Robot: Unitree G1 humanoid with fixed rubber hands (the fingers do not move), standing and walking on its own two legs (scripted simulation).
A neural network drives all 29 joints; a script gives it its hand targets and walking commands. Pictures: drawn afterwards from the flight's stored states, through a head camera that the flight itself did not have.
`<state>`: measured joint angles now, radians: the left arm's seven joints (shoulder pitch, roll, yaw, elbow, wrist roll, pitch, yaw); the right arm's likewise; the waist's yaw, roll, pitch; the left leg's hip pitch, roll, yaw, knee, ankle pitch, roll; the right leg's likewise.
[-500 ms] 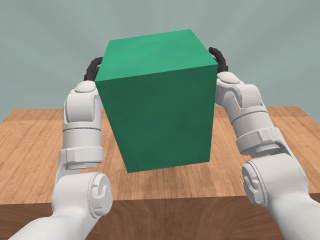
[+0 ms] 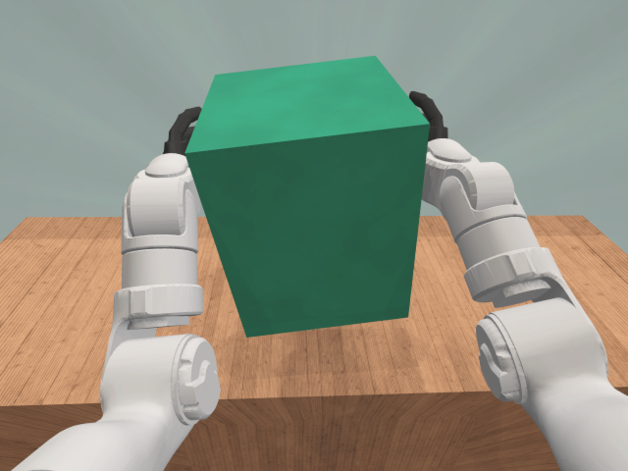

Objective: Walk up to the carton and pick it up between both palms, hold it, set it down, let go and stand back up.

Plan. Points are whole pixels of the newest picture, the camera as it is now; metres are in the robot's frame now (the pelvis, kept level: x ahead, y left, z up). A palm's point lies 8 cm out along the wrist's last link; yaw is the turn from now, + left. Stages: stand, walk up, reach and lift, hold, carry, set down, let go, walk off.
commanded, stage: hold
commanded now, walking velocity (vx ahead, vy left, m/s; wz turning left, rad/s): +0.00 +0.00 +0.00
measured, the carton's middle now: (311, 195) +0.36 +0.00 +0.24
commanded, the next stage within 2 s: none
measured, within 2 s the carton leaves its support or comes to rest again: neither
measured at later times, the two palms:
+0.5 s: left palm (180, 168) +0.36 +0.15 +0.28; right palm (431, 154) +0.36 -0.15 +0.29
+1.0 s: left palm (180, 169) +0.37 +0.15 +0.27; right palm (430, 156) +0.37 -0.14 +0.29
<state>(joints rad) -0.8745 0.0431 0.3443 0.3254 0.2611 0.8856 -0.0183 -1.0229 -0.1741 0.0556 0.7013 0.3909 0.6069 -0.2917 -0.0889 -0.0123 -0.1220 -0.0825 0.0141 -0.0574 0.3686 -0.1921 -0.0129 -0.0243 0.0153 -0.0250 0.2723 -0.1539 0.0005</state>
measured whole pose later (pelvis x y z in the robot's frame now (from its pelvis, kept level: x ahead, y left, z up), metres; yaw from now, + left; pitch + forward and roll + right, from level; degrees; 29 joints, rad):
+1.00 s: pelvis +0.00 +0.00 +0.00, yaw +0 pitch -5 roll -1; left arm -0.88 0.04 0.34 0.33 0.26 0.88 -0.02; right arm -1.02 -0.17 0.05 0.70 0.39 0.61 -0.29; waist -0.09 -0.01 -0.13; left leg -0.09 0.01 -0.06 0.37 -0.19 -0.01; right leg -0.03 0.02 -0.01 0.27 -0.15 0.00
